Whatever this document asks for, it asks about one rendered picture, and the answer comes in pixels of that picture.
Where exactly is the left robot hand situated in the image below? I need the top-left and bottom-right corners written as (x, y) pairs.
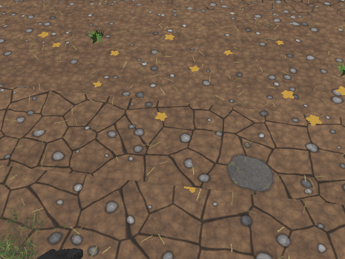
top-left (37, 248), bottom-right (83, 259)

